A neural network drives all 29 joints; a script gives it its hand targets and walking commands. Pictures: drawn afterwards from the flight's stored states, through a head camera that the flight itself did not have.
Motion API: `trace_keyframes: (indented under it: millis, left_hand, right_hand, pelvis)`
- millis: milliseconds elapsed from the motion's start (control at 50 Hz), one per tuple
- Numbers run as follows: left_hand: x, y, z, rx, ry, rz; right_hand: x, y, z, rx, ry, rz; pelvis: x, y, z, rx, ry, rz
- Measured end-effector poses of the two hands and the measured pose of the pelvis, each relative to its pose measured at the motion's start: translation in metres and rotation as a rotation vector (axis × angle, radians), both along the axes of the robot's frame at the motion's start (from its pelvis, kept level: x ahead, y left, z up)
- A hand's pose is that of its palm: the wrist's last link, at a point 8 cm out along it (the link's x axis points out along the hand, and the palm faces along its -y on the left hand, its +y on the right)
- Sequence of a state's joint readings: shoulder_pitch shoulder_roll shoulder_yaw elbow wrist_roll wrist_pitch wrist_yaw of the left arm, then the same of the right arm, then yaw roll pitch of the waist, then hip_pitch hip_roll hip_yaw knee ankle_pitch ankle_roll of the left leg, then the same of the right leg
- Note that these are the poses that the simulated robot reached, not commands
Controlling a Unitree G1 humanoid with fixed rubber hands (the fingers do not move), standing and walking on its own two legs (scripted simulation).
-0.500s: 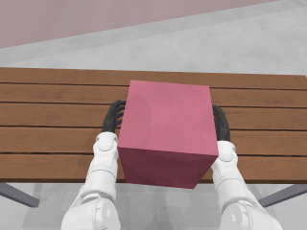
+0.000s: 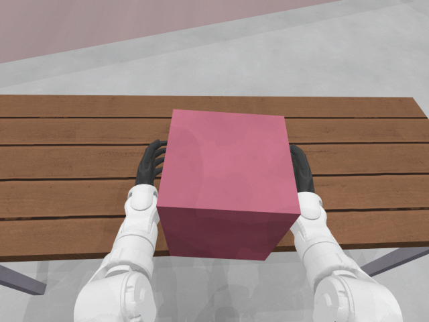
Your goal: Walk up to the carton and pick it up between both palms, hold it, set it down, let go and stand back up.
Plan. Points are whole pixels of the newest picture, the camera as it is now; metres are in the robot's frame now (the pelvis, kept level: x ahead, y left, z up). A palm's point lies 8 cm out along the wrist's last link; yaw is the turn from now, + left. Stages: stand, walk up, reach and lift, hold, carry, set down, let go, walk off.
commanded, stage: set down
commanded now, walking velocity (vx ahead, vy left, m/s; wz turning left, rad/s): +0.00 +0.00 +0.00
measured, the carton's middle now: (222, 191) +0.38 +0.02 -0.01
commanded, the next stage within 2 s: none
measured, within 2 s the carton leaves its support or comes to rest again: neither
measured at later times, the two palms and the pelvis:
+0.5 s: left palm (114, 173) +0.39 +0.24 +0.02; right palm (320, 170) +0.41 -0.17 +0.04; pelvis -0.01 +0.01 -0.02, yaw +1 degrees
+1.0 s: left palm (105, 130) +0.40 +0.23 +0.13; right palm (335, 138) +0.41 -0.16 +0.13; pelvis -0.02 -0.01 +0.00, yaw +2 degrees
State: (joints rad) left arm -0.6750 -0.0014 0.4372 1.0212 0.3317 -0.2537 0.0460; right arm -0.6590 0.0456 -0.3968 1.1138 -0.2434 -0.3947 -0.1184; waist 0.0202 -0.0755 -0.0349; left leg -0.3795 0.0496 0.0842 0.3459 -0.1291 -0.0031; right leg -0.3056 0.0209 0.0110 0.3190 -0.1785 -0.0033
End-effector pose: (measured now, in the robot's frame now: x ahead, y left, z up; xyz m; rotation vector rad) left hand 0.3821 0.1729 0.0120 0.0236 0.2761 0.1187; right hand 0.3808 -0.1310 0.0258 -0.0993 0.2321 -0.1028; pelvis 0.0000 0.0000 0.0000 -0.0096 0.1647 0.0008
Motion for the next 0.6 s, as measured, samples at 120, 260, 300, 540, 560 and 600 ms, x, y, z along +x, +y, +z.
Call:
trace_keyframes:
  millis: [120,260,300,540,560,600]
  left_hand:
    - [0.013,0.008,-0.008,-0.027,0.005,0.027]
    - [0.015,0.033,-0.007,-0.008,-0.005,0.039]
    - [0.013,0.041,-0.007,0.003,-0.006,0.041]
    - [0.008,0.063,0.017,0.016,-0.053,0.026]
    - [0.009,0.061,0.021,0.014,-0.056,0.02]
    - [0.012,0.058,0.032,0.007,-0.063,0.009]
  right_hand:
    - [0.011,0.001,-0.011,0.033,0.055,-0.006]
    - [0.026,-0.004,-0.01,0.046,0.038,-0.007]
    - [0.028,-0.009,-0.009,0.049,0.03,-0.011]
    - [0.032,-0.04,0.021,0.077,-0.006,-0.002]
    - [0.032,-0.04,0.025,0.079,-0.005,0.002]
    - [0.033,-0.04,0.034,0.082,-0.005,0.01]
  pelvis:
    - [0.001,0.004,-0.011,-0.017,0.111,-0.009]
    - [0.0,0.009,-0.021,-0.034,0.165,0.01]
    - [-0.002,0.01,-0.023,-0.036,0.172,0.016]
    - [-0.015,0.005,-0.023,-0.036,0.192,0.036]
    - [-0.016,0.004,-0.023,-0.034,0.188,0.036]
    - [-0.018,0.003,-0.022,-0.031,0.177,0.036]
